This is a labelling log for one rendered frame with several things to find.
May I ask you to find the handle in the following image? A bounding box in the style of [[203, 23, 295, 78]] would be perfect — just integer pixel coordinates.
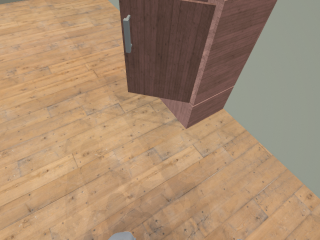
[[123, 15, 132, 53]]

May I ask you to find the cupboard door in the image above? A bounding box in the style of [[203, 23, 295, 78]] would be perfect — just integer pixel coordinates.
[[119, 0, 216, 103]]

